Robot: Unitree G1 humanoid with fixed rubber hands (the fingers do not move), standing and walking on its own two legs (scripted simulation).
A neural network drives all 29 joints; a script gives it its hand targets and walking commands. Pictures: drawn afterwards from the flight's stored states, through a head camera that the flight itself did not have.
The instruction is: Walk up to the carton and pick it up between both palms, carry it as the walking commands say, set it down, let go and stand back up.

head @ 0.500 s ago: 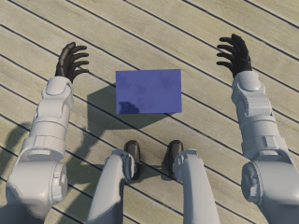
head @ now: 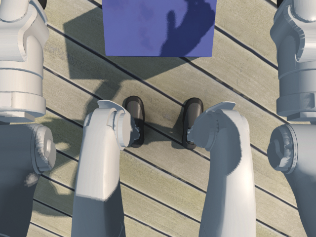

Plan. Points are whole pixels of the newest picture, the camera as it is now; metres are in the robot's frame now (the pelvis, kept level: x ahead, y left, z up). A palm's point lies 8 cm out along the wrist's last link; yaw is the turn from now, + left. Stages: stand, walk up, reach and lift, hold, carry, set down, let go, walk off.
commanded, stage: reach and lift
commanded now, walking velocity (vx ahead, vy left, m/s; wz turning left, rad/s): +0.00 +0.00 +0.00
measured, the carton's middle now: (159, 23) +0.52 +0.01 -0.42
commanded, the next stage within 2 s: none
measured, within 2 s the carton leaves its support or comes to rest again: neither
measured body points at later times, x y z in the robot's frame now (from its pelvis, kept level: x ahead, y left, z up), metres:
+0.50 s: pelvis -0.01 +0.01 -0.12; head +0.36 +0.00 +0.13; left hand +0.54 +0.23 -0.29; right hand +0.54 -0.23 -0.28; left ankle +0.15 +0.11 -0.47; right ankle +0.14 -0.11 -0.47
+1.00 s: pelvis +0.01 +0.01 -0.16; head +0.38 +0.00 +0.08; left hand +0.56 +0.23 -0.34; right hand +0.57 -0.23 -0.33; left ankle +0.15 +0.11 -0.47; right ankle +0.14 -0.11 -0.47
